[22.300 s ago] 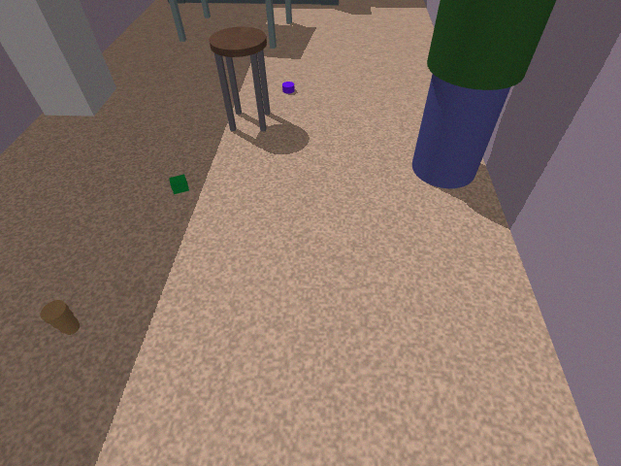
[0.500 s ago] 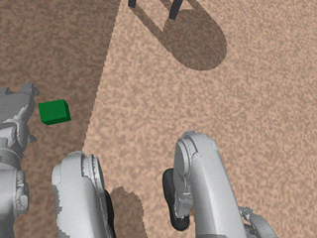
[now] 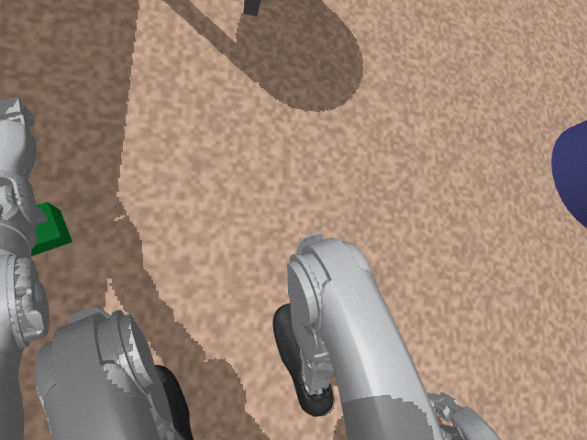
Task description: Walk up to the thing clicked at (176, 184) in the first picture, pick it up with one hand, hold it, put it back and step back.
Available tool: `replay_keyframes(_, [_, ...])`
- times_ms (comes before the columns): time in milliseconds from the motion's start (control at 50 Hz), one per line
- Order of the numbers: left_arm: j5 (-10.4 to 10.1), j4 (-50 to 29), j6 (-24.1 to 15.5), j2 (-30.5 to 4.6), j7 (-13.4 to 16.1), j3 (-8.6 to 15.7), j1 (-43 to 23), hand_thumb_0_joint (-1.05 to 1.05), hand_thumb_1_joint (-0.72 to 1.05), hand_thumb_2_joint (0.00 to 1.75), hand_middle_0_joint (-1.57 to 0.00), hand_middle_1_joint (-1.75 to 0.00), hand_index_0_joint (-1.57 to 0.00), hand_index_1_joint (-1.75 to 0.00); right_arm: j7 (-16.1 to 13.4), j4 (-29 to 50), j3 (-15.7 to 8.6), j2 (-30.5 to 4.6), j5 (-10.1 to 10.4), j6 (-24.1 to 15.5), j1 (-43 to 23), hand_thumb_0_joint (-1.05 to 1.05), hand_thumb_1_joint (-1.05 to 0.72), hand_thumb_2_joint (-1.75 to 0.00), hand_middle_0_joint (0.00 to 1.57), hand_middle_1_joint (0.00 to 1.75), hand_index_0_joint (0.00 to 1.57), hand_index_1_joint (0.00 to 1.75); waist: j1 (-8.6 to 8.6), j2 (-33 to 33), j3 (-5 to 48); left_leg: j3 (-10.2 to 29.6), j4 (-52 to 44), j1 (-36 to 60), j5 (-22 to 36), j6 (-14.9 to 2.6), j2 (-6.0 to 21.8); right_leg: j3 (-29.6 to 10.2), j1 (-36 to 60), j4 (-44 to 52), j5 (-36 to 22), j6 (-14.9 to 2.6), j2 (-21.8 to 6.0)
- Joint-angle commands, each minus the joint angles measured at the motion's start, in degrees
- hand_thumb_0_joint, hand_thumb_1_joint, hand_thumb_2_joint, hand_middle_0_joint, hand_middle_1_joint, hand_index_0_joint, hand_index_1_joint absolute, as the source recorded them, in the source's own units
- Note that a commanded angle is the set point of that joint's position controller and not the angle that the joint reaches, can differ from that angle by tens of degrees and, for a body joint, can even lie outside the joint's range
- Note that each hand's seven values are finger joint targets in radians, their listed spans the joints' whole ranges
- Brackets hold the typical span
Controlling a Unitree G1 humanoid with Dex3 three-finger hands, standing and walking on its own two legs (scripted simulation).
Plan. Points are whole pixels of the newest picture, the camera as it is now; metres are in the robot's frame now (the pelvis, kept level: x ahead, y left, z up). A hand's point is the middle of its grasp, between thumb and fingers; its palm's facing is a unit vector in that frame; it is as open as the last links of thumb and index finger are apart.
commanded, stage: approach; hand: left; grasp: from above
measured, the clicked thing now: (35, 231) +0.46 +0.27 -0.29
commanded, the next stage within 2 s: rest palm in 0.22 s
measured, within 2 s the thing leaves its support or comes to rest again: neither
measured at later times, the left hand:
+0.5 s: hand out of the picture +0.43 +0.28 -0.18, palm faces -0.44 -0.08 -0.90, open 14.2 cm
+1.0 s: hand (26, 228) +0.46 +0.27 -0.25, palm faces -0.44 -0.13 -0.89, open 14.2 cm
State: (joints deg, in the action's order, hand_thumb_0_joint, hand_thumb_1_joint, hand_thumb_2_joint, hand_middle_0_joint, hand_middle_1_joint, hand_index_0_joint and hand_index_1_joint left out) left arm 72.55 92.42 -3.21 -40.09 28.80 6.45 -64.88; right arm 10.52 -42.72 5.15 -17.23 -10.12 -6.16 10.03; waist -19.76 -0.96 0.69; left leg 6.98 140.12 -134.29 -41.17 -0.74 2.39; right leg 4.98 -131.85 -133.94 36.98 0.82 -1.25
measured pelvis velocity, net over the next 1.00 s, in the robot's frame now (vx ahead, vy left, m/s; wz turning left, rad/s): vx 0.00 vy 0.00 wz -0.05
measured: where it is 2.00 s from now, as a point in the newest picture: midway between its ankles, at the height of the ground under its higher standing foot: (246, 411)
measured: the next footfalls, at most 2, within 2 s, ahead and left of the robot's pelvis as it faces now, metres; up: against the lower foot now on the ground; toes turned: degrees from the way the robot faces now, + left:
none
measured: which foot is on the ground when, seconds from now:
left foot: down 0.00-1.00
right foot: down 0.00-1.00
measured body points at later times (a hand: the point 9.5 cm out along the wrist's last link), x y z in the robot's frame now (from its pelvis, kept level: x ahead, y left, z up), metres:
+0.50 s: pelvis -0.01 +0.00 +0.00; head +0.23 +0.09 +0.38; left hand +0.45 +0.28 -0.13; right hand +0.08 -0.28 -0.09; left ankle +0.07 +0.12 -0.29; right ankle +0.10 -0.12 -0.29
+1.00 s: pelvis +0.00 +0.00 -0.02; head +0.28 +0.08 +0.32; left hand +0.48 +0.27 -0.20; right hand -0.01 -0.25 -0.10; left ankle +0.07 +0.12 -0.29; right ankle +0.10 -0.12 -0.29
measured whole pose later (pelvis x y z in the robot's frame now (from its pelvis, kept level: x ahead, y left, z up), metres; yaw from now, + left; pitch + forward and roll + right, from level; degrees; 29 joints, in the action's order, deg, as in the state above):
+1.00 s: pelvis +0.00 +0.00 -0.02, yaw -3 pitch +30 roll -11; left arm 74.0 96.4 -11.5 -48.9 34.9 11.3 -57.8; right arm 15.4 -43.9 9.7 -17.7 -15.6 -11.5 10.7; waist -20.9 3.6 -6.7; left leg 10.6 146.5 -135.6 -42.3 -0.4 2.0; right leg 7.7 -131.8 -137.8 36.9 1.4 -0.6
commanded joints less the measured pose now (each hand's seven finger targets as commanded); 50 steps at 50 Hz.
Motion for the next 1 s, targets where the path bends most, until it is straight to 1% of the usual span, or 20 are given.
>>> replay_keyframes(0, [-3.9, -3.7, 2.2, -15.2, -1.9, 0.9, -5.8, 0.0, -0.54, 0.98, -0.06, -1.03, -0.07, -1.02, 0.1, 1.7, -3.7, -14.0, 1.5, 0.4, 11.5, 0.0, -0.9, -0.89, 0.2, 0.3, 0.2, 0.3, 3.82, -10.6, 38.9, -6.0, -13.8, 21.3, 13.5, -2.42, -2.6, 2.9, 28.4, 13.4, -14.0, -1.84, 2.6])
replay_keyframes(120, [-6.3, -12.5, -3.1, -17.7, -5.6, 4.0, -2.1, 0.0, -0.53, 0.97, -0.07, -1.05, -0.08, -1.04, 0.3, 1.3, -4.9, -14.1, 1.5, 0.9, 13.1, 0.0, -0.9, -0.89, 0.2, 0.3, 0.2, 0.3, 4.46, -10.0, 40.6, -5.5, -12.9, 20.8, 13.3, -2.1, -2.5, 2.8, 32.5, 13.0, -14.1, -1.57, 2.7])
replay_keyframes(140, [-6.2, -15.6, -4.6, -13.3, -6.2, 0.6, -4.0, 0.0, -0.54, 0.97, -0.06, -1.05, -0.07, -1.04, 0.5, 1.3, -5.0, -13.0, 1.5, 0.6, 13.1, 0.0, -0.9, -0.89, 0.2, 0.3, 0.2, 0.3, 3.94, -11.1, 40.1, -5.5, -12.6, 21.7, 12.8, -1.87, -2.5, 2.7, 31.2, 12.9, -13.8, -1.72, 2.8])
replay_keyframes(160, [-6.0, -17.4, -6.2, -15.2, -5.6, 2.7, -4.6, 0.0, -0.53, 0.97, -0.06, -1.05, -0.07, -1.03, 0.3, 0.6, -5.9, -14.2, 1.3, 0.8, 13.9, 0.0, -0.9, -0.89, 0.2, 0.3, 0.2, 0.3, 3.16, -11.4, 41.0, -5.1, -12.4, 22.2, 12.0, -1.72, -2.4, 3.2, 30.0, 13.2, -12.7, -1.91, 2.8])
replay_keyframes(180, [-5.9, -21.8, -7.7, -12.0, -5.4, -0.2, -6.9, 0.0, -0.54, 0.98, -0.06, -1.04, -0.07, -1.03, 0.3, 1.0, -6.0, -13.7, 1.5, 0.5, 14.0, 0.0, -0.9, -0.89, 0.2, 0.3, 0.2, 0.3, 3.0, -13.5, 41.6, -5.0, -12.6, 24.3, 11.9, -1.32, -2.4, 3.3, 28.9, 13.3, -12.5, -2.15, 2.7])
replay_keyframes(280, [-3.5, -30.2, -9.8, -11.7, -0.4, 0.0, -6.4, 0.0, -0.54, 1.03, -0.08, -1.03, -0.07, -1.03, -0.5, 0.5, -8.7, -14.0, 1.7, 0.1, 12.4, 0.0, -0.9, -0.89, 0.2, 0.3, 0.2, 0.3, 4.25, -19.1, 44.2, -4.1, -15.9, 32.7, 8.5, -0.03, -2.1, 3.8, 21.1, 13.0, -8.4, -3.33, 2.2])
replay_keyframes(320, [-3.0, -26.0, -8.5, -8.6, 1.5, -1.8, -9.2, 0.0, -0.56, 1.0, -0.06, -0.99, -0.06, -0.99, -0.7, -0.6, -8.6, -13.4, 1.6, -0.1, 11.7, 0.0, -0.89, -0.89, 0.2, 0.3, 0.2, 0.3, 3.16, -19.4, 40.9, -4.0, -16.8, 32.1, 7.0, 0.09, -2.1, 4.0, 17.3, 12.9, -7.1, -3.58, 2.2])
replay_keyframes(380, [-1.1, -12.9, -6.8, -5.7, 2.9, -4.3, -12.8, 0.0, -0.57, 1.03, -0.07, -0.96, -0.05, -0.97, -1.1, -2.6, -7.1, -13.5, 0.5, -0.7, 12.1, 0.0, -0.89, -0.9, 0.2, 0.3, 0.2, 0.3, -0.45, -13.6, 32.5, -3.5, -15.4, 27.7, 5.2, -0.5, -2.2, 5.0, 13.4, 13.4, -5.8, -3.12, 2.2])
replay_keyframes(400, [-0.6, -13.8, -6.8, -8.5, 3.4, -2.9, -15.6, 0.0, -0.57, 1.05, -0.07, -0.96, -0.05, -0.98, -1.2, -3.4, -6.9, -14.0, 0.3, -0.9, 13.1, 0.0, -0.89, -0.9, 0.2, 0.3, 0.2, 0.3, -0.38, -13.4, 32.7, -3.4, -15.2, 27.3, 5.9, -0.58, -2.4, 5.0, 14.1, 13.3, -6.7, -3.02, 2.1])
replay_keyframes(440, [0.2, -6.4, -6.0, -8.2, 3.3, -2.9, -11.0, 0.0, -0.56, 1.06, -0.08, -0.96, -0.05, -0.98, -1.0, -3.5, -6.0, -14.3, 0.1, -1.5, 11.7, 0.0, -0.89, -0.9, 0.2, 0.3, 0.2, 0.3, 1.3, -14.3, 31.0, -3.1, -15.9, 27.9, 7.1, -0.37, -2.5, 5.3, 13.5, 12.1, -7.3, -2.71, 1.6])
replay_keyframes(480, [0.2, -0.3, -5.4, -5.6, 3.0, -4.9, -11.1, 0.0, -0.53, 1.02, -0.08, -0.97, -0.06, -0.99, -0.3, -2.5, -4.9, -14.4, -0.5, -2.3, 10.2, 0.0, -0.89, -0.9, 0.2, 0.3, 0.2, 0.3, -0.54, -13.0, 29.3, -3.1, -15.0, 27.3, 6.3, -0.49, -2.4, 5.6, 13.6, 11.9, -7.0, -2.52, 2.0])
replay_keyframes(520, [0.7, -0.4, -5.7, -12.2, 3.2, -1.2, -10.5, 0.0, -0.53, 1.01, -0.08, -0.97, -0.07, -0.99, 0.0, -1.7, -4.3, -15.4, -0.6, -2.6, 10.6, 0.0, -0.89, -0.9, 0.2, 0.3, 0.2, 0.3, 0.48, -13.3, 30.9, -3.2, -14.8, 26.7, 7.7, -0.65, -2.7, 5.5, 16.5, 11.6, -8.2, -2.33, 2.0])
replay_keyframes(600, [1.2, 1.2, -6.2, -13.2, 3.7, -0.1, -10.5, 0.0, -0.53, 0.99, -0.07, -0.98, -0.06, -0.99, 1.4, 0.0, -2.8, -15.0, -1.7, -3.1, 10.2, 0.0, -0.89, -0.9, 0.2, 0.3, 0.2, 0.3, -0.92, -14.4, 32.3, -4.2, -12.6, 26.2, 11.2, -0.84, -2.7, 5.6, 19.7, 10.5, -11.5, -2.04, 2.5])
replay_keyframes(640, [0.9, -0.6, -6.8, -16.7, 4.7, 1.5, -10.1, 0.0, -0.54, 1.0, -0.07, -0.98, -0.06, -0.99, 1.4, 0.7, -2.7, -16.0, -1.9, -3.2, 9.5, 0.0, -0.89, -0.9, 0.2, 0.3, 0.2, 0.3, 0.5, -16.1, 35.3, -4.2, -12.4, 27.4, 12.1, -0.76, -2.6, 5.5, 21.5, 10.5, -12.2, -2.25, 2.8])
replay_keyframes(660, [1.3, -0.6, -7.1, -18.3, 5.3, 2.2, -11.3, 0.0, -0.53, 0.99, -0.07, -0.99, -0.06, -0.99, 1.5, 0.8, -2.1, -15.9, -2.4, -3.4, 9.9, 0.0, -0.89, -0.9, 0.2, 0.3, 0.2, 0.3, -0.28, -16.3, 35.1, -4.4, -11.4, 26.6, 11.8, -0.85, -2.5, 5.4, 22.5, 10.4, -12.5, -2.16, 2.8])
replay_keyframes(780, [1.1, -3.5, -8.7, -21.3, 7.6, 4.6, -11.0, 0.0, -0.53, 0.98, -0.06, -0.98, -0.05, -0.98, 3.1, 0.4, -0.9, -16.7, -4.2, -4.9, 11.1, 0.0, -0.89, -0.9, 0.2, 0.3, 0.2, 0.3, -1.58, -18.5, 35.1, -3.6, -9.5, 27.2, 12.6, -0.63, -2.0, 6.4, 23.6, 9.1, -13.5, -1.97, 3.1])
replay_keyframes(820, [0.6, -2.9, -8.8, -22.5, 8.5, 5.6, -8.8, 0.0, -0.54, 0.99, -0.06, -0.97, -0.05, -0.98, 3.5, -0.1, -0.7, -16.8, -4.5, -5.0, 11.2, 0.0, -0.89, -0.9, 0.2, 0.3, 0.2, 0.3, -0.91, -18.5, 35.7, -3.1, -9.3, 26.1, 12.8, -0.57, -1.8, 6.6, 24.5, 8.9, -13.9, -2.11, 3.4])
replay_keyframes(880, [0.6, -3.3, -8.8, -19.7, 8.3, 3.1, -9.6, 0.0, -0.53, 0.99, -0.06, -0.97, -0.05, -0.97, 4.3, 0.2, -0.6, -17.1, -5.0, -5.7, 11.0, 0.0, -0.88, -0.9, 0.2, 0.3, 0.2, 0.3, -1.79, -19.2, 34.9, -2.8, -8.6, 26.3, 12.5, -0.48, -1.6, 6.8, 23.5, 8.7, -14.0, -2.07, 3.7])
replay_keyframes(900, [0.4, -2.7, -8.7, -22.6, 8.7, 5.6, -8.3, 0.0, -0.53, 0.99, -0.06, -0.96, -0.05, -0.97, 4.2, -1.2, -0.7, -17.7, -5.2, -5.7, 12.3, 0.0, -0.88, -0.9, 0.2, 0.3, 0.2, 0.3, -1.86, -19.2, 34.9, -2.5, -8.5, 26.5, 12.8, -0.46, -1.6, 7.4, 23.9, 8.5, -14.2, -2.01, 3.6])
replay_keyframes(980, [0.3, -0.6, -8.4, -22.3, 8.8, 5.2, -7.5, 0.0, -0.53, 1.0, -0.07, -0.96, -0.06, -0.97, 5.3, -1.2, 0.1, -17.6, -5.5, -6.1, 12.2, 0.0, -0.88, -0.9, 0.2, 0.3, 0.2, 0.3, -2.1, -18.9, 32.8, -1.9, -8.2, 25.4, 13.8, -0.37, -1.3, 7.9, 23.7, 7.9, -15.3, -2.04, 3.9])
